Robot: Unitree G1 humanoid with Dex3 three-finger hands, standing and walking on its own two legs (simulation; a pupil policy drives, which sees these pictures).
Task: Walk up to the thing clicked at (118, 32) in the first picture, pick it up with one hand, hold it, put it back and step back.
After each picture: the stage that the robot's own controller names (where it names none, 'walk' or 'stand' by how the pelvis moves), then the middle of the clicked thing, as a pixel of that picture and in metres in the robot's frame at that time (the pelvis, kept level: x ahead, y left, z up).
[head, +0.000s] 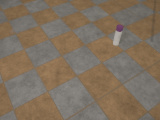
stand; (117, 35) +1.36 -0.36 -0.66
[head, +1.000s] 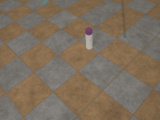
walk; (89, 38) +1.26 +0.03 -0.63
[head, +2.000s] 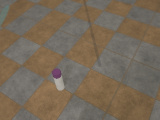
walk; (58, 80) +0.72 +0.25 -0.64
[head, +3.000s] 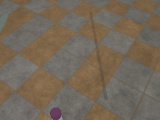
walk; (57, 118) +0.40 +0.19 -0.63
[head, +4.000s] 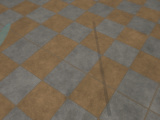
stand; out of the picture +0.30 +0.17 -0.65
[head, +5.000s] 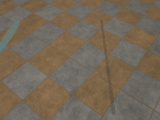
stand; out of the picture +0.33 +0.16 -0.65
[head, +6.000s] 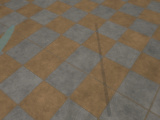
stand; out of the picture +0.33 +0.19 -0.66
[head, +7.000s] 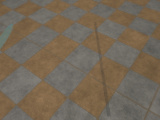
stand; out of the picture +0.31 +0.19 -0.66
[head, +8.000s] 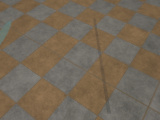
go down; out of the picture +0.31 +0.19 -0.66
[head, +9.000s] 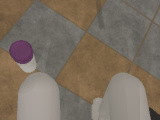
go down; (25, 59) +0.40 +0.21 -0.24
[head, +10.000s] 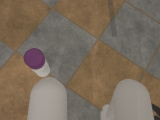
close in; (39, 65) +0.39 +0.20 -0.26
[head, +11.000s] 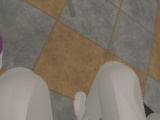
close in; out of the picture +0.39 +0.24 -0.16
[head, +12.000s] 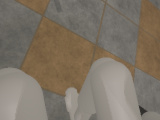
close; out of the picture +0.40 +0.26 -0.15
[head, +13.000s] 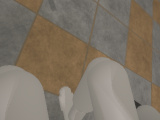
lift; out of the picture +0.38 +0.25 -0.16
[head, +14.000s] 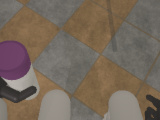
lift; (21, 77) +0.31 +0.20 +0.01
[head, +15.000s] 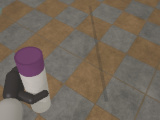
hold; (36, 84) +0.31 +0.17 +0.03
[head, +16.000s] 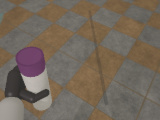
hold; (37, 83) +0.32 +0.17 +0.04
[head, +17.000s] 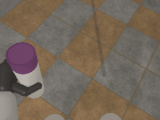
crouch; (29, 75) +0.35 +0.18 -0.02
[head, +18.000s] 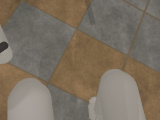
lower; out of the picture +0.45 +0.24 -0.07
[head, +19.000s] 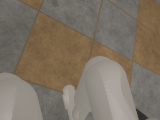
lower; out of the picture +0.43 +0.26 -0.16
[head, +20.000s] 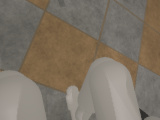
lower; out of the picture +0.40 +0.26 -0.16
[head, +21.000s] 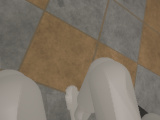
lower; out of the picture +0.39 +0.26 -0.17
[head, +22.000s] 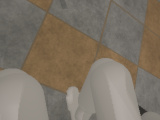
lower; out of the picture +0.38 +0.26 -0.17
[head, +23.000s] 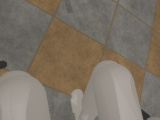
open; out of the picture +0.40 +0.24 -0.17
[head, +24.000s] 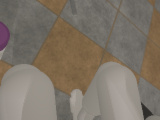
stand; out of the picture +0.39 +0.23 -0.18
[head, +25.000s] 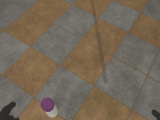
stand; (50, 108) +0.35 +0.19 -0.52
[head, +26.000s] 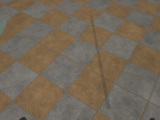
stand; out of the picture +0.33 +0.19 -0.60
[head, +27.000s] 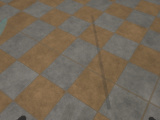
stand; out of the picture +0.33 +0.18 -0.60
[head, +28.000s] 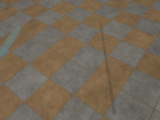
stand; out of the picture +0.35 +0.18 -0.65
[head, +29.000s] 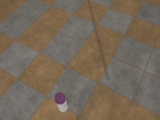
walk; (61, 102) +0.43 +0.17 -0.63
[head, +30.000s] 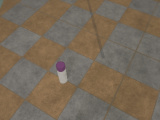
walk; (62, 73) +0.71 +0.19 -0.63
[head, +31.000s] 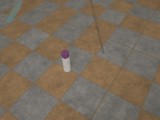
stand; (66, 61) +0.97 +0.24 -0.64
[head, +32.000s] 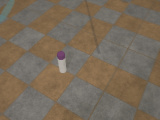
stand; (62, 62) +0.94 +0.22 -0.66
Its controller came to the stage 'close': yes
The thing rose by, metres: 0.69
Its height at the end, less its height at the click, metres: +0.00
